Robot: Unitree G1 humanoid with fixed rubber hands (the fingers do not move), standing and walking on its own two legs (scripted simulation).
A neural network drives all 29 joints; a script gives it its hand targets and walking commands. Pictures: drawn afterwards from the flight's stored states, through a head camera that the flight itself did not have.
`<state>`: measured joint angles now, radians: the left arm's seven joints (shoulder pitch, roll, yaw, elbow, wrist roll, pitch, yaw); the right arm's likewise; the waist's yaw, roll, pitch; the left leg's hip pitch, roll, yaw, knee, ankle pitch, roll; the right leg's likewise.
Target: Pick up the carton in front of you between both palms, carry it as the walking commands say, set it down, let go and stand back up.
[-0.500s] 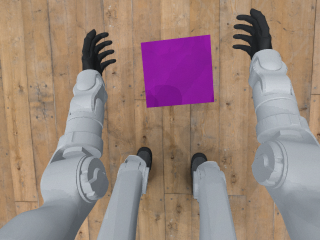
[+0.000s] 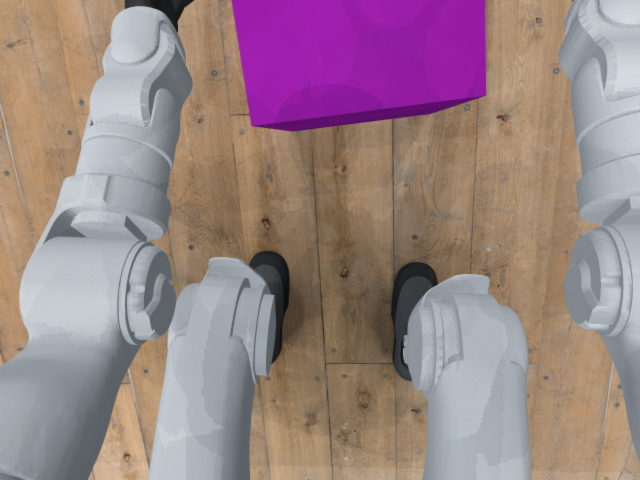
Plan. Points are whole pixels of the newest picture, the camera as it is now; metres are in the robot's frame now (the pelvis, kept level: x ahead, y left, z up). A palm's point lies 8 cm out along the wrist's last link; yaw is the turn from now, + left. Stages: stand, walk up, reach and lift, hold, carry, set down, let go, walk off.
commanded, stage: reach and lift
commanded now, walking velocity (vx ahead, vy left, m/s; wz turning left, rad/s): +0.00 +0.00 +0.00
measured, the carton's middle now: (354, 27) +0.55 -0.01 -0.29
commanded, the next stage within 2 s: none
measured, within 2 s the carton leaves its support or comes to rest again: leaves its support in 0.90 s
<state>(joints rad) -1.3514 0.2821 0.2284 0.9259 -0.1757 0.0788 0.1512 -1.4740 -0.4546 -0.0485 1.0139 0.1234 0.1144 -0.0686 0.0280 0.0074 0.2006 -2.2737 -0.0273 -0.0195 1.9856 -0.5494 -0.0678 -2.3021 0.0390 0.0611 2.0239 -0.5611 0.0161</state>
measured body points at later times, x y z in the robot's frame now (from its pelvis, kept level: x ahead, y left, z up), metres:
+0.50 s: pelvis +0.00 +0.00 -0.05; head +0.38 -0.03 +0.17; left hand +0.58 +0.15 -0.22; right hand +0.59 -0.20 -0.22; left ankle +0.10 +0.13 -0.38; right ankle +0.09 -0.12 -0.38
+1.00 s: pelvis -0.01 +0.00 -0.05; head +0.36 -0.03 +0.20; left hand +0.56 +0.14 -0.20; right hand +0.56 -0.17 -0.21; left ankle +0.11 +0.14 -0.38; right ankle +0.09 -0.12 -0.38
